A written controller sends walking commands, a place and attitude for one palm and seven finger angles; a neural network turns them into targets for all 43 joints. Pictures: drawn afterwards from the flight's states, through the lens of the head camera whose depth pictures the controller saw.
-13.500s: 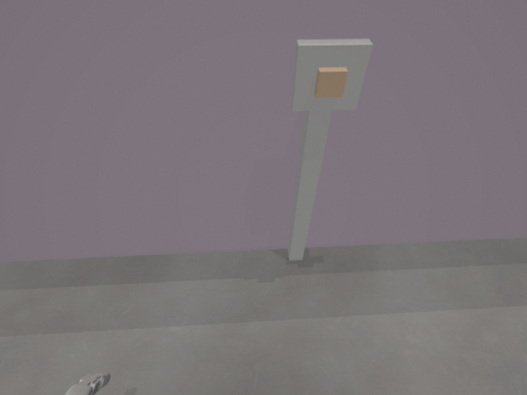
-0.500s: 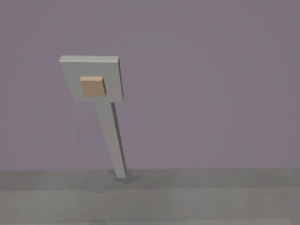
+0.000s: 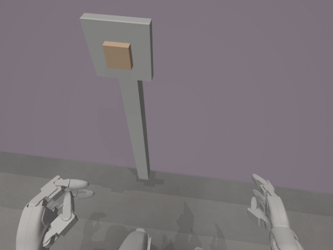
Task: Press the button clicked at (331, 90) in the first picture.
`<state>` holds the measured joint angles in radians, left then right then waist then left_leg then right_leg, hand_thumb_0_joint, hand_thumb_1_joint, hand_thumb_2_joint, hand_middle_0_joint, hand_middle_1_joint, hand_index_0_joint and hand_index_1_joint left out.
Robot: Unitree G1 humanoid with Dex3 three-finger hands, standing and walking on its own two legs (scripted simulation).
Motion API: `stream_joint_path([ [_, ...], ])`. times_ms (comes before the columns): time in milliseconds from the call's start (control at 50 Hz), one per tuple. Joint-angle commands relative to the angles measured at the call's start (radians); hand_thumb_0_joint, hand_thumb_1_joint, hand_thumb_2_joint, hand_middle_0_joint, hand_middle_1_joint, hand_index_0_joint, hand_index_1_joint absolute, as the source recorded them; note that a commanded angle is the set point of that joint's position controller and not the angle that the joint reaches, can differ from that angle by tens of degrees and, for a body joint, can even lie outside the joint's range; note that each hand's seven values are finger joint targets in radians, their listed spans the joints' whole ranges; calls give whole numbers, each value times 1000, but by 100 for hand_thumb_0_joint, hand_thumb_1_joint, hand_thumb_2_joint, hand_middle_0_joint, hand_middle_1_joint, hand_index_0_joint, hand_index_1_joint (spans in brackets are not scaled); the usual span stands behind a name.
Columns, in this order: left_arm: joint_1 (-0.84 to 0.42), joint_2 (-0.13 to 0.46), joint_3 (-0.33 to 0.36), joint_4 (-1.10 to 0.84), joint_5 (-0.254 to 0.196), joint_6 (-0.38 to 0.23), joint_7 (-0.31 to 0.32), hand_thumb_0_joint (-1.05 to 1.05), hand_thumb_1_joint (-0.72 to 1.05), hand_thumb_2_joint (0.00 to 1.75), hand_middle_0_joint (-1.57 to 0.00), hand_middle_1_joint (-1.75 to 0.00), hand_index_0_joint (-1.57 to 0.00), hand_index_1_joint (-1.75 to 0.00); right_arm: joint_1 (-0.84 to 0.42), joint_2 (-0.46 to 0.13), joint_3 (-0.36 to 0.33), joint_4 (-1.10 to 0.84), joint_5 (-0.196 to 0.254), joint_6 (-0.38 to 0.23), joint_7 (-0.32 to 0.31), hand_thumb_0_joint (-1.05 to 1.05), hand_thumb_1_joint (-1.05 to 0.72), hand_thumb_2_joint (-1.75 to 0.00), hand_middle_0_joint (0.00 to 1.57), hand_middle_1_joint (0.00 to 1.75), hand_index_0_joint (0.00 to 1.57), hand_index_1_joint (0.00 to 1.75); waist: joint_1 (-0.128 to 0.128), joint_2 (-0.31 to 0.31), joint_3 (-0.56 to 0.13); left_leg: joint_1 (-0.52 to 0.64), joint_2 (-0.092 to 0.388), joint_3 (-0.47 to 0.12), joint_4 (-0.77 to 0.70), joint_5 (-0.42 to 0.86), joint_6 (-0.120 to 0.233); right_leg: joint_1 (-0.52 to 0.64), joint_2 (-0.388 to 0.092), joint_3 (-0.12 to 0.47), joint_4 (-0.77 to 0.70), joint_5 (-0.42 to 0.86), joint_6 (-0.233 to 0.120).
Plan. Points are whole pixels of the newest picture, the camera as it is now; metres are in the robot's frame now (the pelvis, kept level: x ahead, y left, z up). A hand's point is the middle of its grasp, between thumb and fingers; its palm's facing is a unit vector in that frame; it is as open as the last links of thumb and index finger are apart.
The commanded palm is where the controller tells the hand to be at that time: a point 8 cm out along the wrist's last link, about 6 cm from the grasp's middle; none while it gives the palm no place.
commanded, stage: raise the hand and make a fist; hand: left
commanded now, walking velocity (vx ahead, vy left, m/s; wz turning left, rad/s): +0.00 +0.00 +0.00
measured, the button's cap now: (119, 55) +0.53 +0.19 +0.17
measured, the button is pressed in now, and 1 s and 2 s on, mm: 0 0 0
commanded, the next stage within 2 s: aim a knuckle at the button in 1.44 s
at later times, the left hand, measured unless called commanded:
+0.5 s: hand (80, 182) +0.22 +0.20 +0.10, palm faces -0.05 -1.00 -0.05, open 3.1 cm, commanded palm +0.19 +0.27 +0.12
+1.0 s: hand (44, 145) +0.25 +0.25 +0.17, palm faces +0.04 -1.00 -0.06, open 3.1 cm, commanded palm +0.22 +0.30 +0.17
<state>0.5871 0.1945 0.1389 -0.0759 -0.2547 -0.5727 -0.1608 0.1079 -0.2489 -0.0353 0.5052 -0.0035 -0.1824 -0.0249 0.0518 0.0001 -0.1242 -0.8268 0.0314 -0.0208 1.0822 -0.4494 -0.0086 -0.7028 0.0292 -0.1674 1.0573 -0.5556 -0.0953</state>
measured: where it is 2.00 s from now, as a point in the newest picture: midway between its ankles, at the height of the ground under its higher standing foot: outside the picture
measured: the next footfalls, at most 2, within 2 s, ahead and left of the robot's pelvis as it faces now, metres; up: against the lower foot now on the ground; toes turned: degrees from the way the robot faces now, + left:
none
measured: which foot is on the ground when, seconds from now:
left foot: down 0.00-1.00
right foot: down 0.00-1.00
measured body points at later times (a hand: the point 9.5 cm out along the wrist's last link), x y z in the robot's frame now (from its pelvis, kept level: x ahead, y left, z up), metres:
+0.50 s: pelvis +0.01 +0.03 +0.03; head +0.05 +0.02 +0.48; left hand +0.22 +0.25 +0.11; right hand +0.15 -0.24 -0.05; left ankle +0.05 +0.13 -0.66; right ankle -0.01 -0.06 -0.66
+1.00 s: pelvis +0.02 +0.05 +0.06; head +0.02 +0.05 +0.51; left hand +0.24 +0.30 +0.17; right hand +0.20 -0.17 -0.01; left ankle +0.05 +0.13 -0.66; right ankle -0.01 -0.06 -0.66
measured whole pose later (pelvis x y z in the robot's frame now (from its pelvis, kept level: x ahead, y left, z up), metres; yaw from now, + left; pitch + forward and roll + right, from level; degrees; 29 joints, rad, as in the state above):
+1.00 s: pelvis +0.02 +0.05 +0.06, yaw -1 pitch +3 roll -2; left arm 0.30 0.29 0.23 -0.16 -0.31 -0.13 -0.22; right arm 0.23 -0.23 0.07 0.57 0.04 -0.20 -0.06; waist 0.03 0.04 -0.07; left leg -0.44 -0.01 0.04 0.72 -0.33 0.05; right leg -0.32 0.01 -0.11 0.66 -0.39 -0.02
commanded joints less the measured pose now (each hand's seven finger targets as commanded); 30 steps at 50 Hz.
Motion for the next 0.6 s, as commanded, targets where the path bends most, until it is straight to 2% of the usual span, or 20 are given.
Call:
stream_joint_path([
  [0,-273,74,-90,-213,-24,-70,-149,0,90,90,-100,-117,-100,-117,51,-110,-10,-84,29,-67,-31,0,-90,-90,20,30,20,30,-164,-9,-91,107,-9,-22,-41,100,55,-29,-47,303,-303,169,125],
  [20,-220,99,-61,-145,-27,-3,-173,0,90,90,-102,-120,-102,-120,51,-115,-9,-91,40,-62,-39,0,-90,-90,20,30,20,30,-141,-50,-87,81,-13,-17,-56,77,54,9,-57,327,-340,116,135],
  [40,-184,124,-43,-111,-28,71,-191,0,90,90,-105,-123,-105,-123,45,-123,-6,-103,48,-53,-45,0,-90,-90,20,30,20,30,-117,-52,-99,80,-20,-15,-79,75,55,52,-68,340,-365,98,140],
  [80,-107,191,49,-56,-34,229,-196,0,90,90,-111,-129,-111,-129,13,-117,-6,-139,65,-28,-52,0,-90,-90,20,30,20,30,-47,-69,-140,93,-35,-8,-127,86,55,164,-85,357,-390,89,149],
  [120,-103,214,124,-156,-54,326,-146,0,90,90,-116,-135,-116,-135,-13,-92,0,-172,63,-5,-61,0,-90,-90,20,30,20,30,-3,-54,-195,144,-39,-4,-174,124,48,259,-109,349,-394,159,153],
  [140,-101,188,138,-205,-64,346,-102,0,90,90,-119,-138,-119,-138,-18,-74,4,-176,58,2,-63,0,-90,-90,20,30,20,30,6,-44,-187,172,-36,-4,-200,151,44,273,-104,319,-389,203,147],
  [160,-105,177,164,-248,-76,345,-53,0,90,90,-122,-141,-122,-141,-9,-62,4,-168,53,5,-63,0,-90,-90,20,30,20,30,10,-42,-192,202,-29,-4,-219,178,41,274,-93,287,-376,254,142],
  [180,-97,173,185,-250,-80,330,-7,0,90,90,-124,-144,-124,-144,-13,-53,6,-157,49,8,-64,0,-90,-90,20,30,20,30,16,-78,-158,206,-21,-13,-235,190,39,268,-77,259,-365,279,136],
  [220,-106,145,174,-287,-71,265,52,0,90,90,-130,-150,-130,-150,24,-51,3,-136,43,-4,-55,0,-90,-90,20,30,20,30,1,-35,-111,229,-15,-12,-261,221,35,234,-56,221,-347,344,120],
  [260,-119,146,147,-291,-38,190,66,0,90,90,-130,-150,-130,-150,56,-61,-4,-113,35,-19,-44,0,-90,-90,20,30,20,30,-23,-20,-93,240,-13,-8,-268,233,37,194,-41,197,-332,350,115],
  [280,-145,153,115,-295,-18,157,57,0,90,90,-130,-150,-130,-150,53,-74,-2,-111,31,-28,-40,0,-90,-90,20,30,20,30,-40,-9,-77,245,-12,-11,-260,235,43,169,-39,198,-328,346,117],
  [320,-151,121,45,-260,-5,114,16,0,90,90,-130,-150,-130,-150,73,-86,-1,-95,32,-51,-32,0,-90,-90,20,30,20,30,-69,29,-72,268,-15,-7,-260,208,46,127,-36,192,-338,290,113],
  [360,-158,108,6,-223,-16,112,-40,0,90,90,-130,-150,-130,-150,78,-106,-1,-91,42,-72,-34,0,-90,-90,20,30,20,30,-83,35,-63,282,-17,-10,-270,175,47,109,-31,188,-363,218,105],
  [380,-162,101,-12,-214,-28,126,-63,0,90,90,-130,-150,-130,-150,72,-113,0,-96,47,-79,-37,0,-90,-90,20,30,20,30,-90,12,-48,284,-17,-13,-270,164,52,107,-33,198,-384,190,109],
  [400,-177,130,15,-218,-40,139,-80,0,90,90,-130,-150,-130,-150,79,-120,-5,-95,51,-86,-43,0,-90,-90,20,30,20,30,-86,-8,-79,294,-19,-14,-279,152,51,126,-38,206,-402,165,110],
  [420,-174,167,58,-229,-49,153,-86,0,90,90,-130,-150,-130,-150,77,-124,-9,-95,55,-94,-49,0,-90,-90,20,30,20,30,-66,-2,-121,306,-21,-11,-288,158,51,162,-42,215,-412,158,108],
  [480,-178,221,143,-273,-55,188,-55,0,90,90,-130,-150,-130,-150,70,-118,-9,-88,52,-97,-57,0,-90,-90,20,30,20,30,-37,17,-173,372,-17,-14,-333,220,51,215,-27,160,-390,247,94],
  [500,-181,201,140,-299,-58,192,-38,0,90,90,-130,-150,-130,-150,62,-110,-5,-95,53,-97,-56,0,-90,-90,20,30,20,30,-29,46,-167,397,-15,-15,-353,236,49,220,-22,138,-381,275,87],
  [560,-195,172,135,-335,-56,200,11,0,90,90,-130,-150,-130,-150,63,-100,5,-91,49,-96,-48,0,-90,-90,20,30,20,30,-33,90,-132,452,-10,-22,-379,300,41,217,-10,97,-365,354,76],
  [580,-207,178,135,-328,-51,210,16,0,90,90,-130,-150,-130,-150,63,-102,6,-90,46,-92,-44,0,-90,-90,20,30,20,30,-34,75,-123,452,-8,-26,-381,315,43,226,-7,97,-367,370,75],
])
